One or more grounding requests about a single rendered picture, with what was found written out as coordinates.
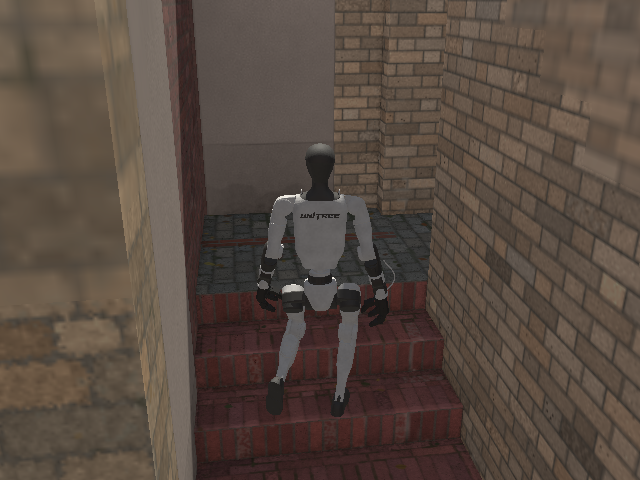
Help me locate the stairs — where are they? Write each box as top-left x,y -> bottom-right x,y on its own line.
194,280 -> 482,480

